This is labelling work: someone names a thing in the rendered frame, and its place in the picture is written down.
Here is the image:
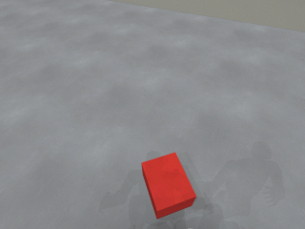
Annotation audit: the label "carton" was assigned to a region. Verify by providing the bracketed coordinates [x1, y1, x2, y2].
[141, 152, 196, 219]

